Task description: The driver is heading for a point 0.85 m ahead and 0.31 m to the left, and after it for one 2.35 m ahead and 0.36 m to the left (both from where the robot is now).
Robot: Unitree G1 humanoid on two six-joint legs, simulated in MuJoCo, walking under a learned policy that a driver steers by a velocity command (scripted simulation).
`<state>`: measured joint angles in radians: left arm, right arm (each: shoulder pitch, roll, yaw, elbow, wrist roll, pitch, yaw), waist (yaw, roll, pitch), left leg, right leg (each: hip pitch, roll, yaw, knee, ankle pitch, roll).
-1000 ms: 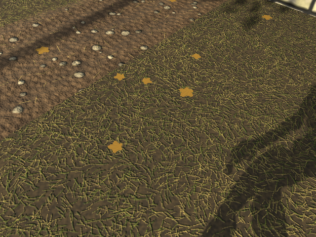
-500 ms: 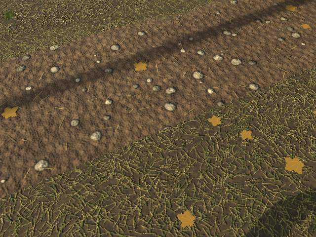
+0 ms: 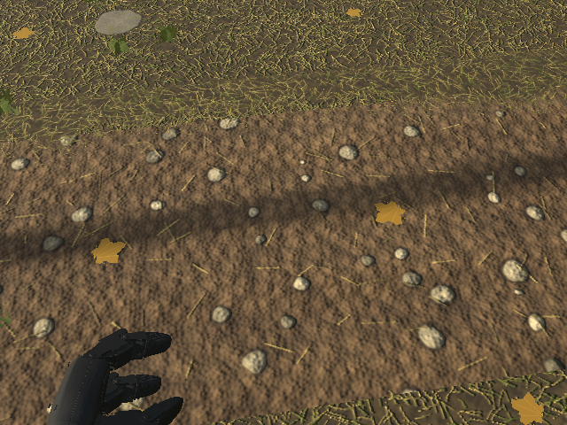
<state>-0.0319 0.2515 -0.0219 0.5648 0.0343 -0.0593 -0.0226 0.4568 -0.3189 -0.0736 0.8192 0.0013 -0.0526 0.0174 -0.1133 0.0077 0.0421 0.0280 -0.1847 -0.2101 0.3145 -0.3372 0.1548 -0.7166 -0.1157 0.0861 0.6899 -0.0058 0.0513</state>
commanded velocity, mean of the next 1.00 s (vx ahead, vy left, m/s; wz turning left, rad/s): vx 0.94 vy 0.00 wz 0.86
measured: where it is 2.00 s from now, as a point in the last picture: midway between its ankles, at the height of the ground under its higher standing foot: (128, 239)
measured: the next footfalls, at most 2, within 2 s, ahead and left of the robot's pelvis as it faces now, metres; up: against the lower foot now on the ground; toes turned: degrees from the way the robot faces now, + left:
right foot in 0.10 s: +0.30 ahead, -0.17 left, +0.00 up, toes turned +9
left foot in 0.56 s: +0.62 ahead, +0.13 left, +0.00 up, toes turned +37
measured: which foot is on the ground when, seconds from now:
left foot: down 0.00-0.10, up 0.12-0.54, down 0.56-0.96, up 0.98-1.00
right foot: up 0.00-0.08, down 0.10-0.56, up 0.58-0.94, down 0.96-1.00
